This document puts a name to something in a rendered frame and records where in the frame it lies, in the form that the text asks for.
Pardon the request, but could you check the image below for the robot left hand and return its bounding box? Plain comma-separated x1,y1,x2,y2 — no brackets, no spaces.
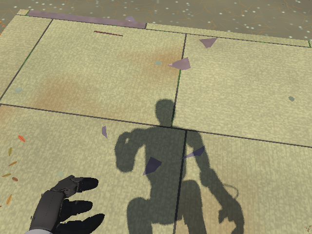
29,175,105,234

